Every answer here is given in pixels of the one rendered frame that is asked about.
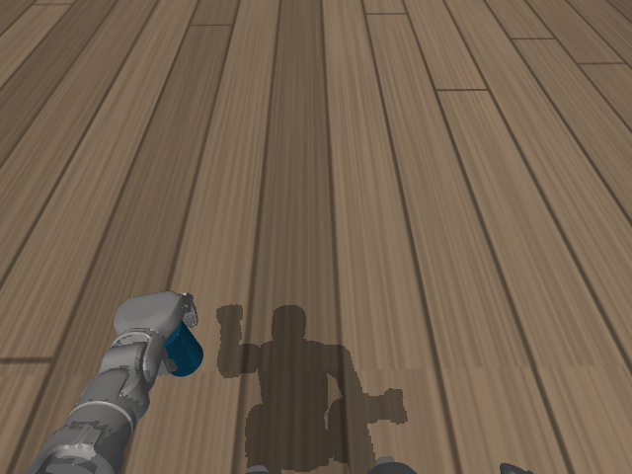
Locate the left robot hand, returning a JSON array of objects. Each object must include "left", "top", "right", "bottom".
[{"left": 114, "top": 291, "right": 198, "bottom": 376}]

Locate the can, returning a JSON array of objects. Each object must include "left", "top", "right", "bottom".
[{"left": 164, "top": 320, "right": 203, "bottom": 377}]

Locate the left robot arm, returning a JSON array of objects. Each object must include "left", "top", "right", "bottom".
[{"left": 24, "top": 329, "right": 165, "bottom": 474}]

